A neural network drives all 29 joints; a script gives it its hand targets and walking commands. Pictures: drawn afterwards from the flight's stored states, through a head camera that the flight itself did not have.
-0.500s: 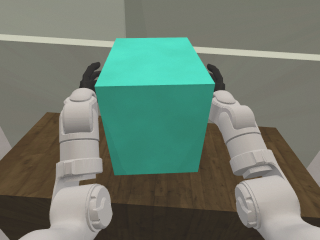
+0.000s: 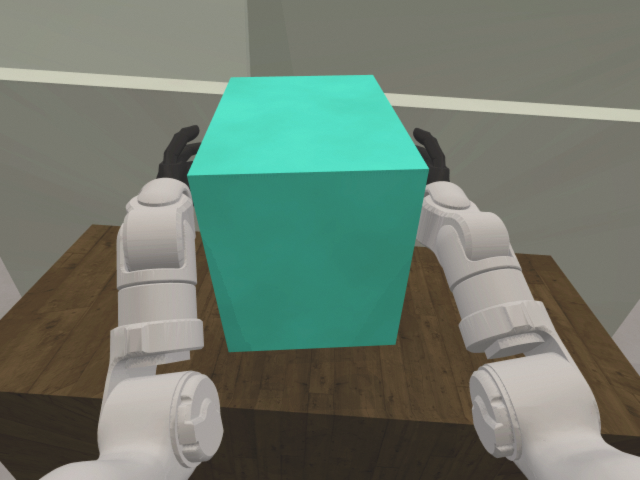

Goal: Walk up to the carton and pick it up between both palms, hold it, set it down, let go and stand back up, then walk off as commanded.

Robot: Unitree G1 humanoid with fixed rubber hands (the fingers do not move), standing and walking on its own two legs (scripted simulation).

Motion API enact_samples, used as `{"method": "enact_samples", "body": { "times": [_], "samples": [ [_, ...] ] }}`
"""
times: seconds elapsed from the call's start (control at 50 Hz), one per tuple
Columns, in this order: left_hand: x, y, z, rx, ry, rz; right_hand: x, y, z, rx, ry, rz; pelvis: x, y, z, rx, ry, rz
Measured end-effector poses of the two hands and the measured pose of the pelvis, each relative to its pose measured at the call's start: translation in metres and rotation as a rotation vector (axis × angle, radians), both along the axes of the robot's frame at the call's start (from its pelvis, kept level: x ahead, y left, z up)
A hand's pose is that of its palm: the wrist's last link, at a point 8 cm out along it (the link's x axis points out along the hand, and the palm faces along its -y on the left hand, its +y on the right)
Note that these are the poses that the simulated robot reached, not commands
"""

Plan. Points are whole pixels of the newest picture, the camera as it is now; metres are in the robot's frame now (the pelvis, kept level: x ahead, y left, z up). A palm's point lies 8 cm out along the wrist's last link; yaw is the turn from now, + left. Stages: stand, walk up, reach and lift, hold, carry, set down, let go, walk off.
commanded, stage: hold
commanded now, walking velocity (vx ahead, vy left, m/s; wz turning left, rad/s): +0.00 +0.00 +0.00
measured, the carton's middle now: (307, 201) +0.42 +0.00 +0.22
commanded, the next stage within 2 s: none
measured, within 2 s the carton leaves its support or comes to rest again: neither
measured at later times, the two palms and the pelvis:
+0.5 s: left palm (175, 188) +0.36 +0.15 +0.27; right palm (432, 190) +0.37 -0.14 +0.27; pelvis +0.00 +0.00 +0.00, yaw +0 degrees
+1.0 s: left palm (175, 187) +0.36 +0.15 +0.27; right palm (433, 190) +0.36 -0.15 +0.27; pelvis -0.01 +0.00 +0.00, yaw +0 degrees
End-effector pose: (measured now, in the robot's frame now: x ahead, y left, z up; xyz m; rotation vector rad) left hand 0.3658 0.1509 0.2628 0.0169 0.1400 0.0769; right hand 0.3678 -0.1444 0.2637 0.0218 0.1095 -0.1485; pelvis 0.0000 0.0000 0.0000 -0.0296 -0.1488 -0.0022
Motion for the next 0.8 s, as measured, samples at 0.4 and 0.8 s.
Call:
{"method": "enact_samples", "body": {
  "times": [0.4, 0.8],
  "samples": [
    [-0.0029, -0.0002, 0.0039, 0.004, -0.006, 0.007, -0.0017, 0.0000, 0.0020, -0.001, -0.005, 0.006, -0.0032, 0.0002, -0.0002, 0.003, 0.002, -0.006],
    [-0.0028, -0.0026, 0.0027, 0.003, 0.000, 0.001, -0.0035, -0.0024, -0.0009, 0.001, 0.001, 0.000, -0.0037, -0.0015, -0.0001, 0.003, 0.000, -0.003]
  ]
}}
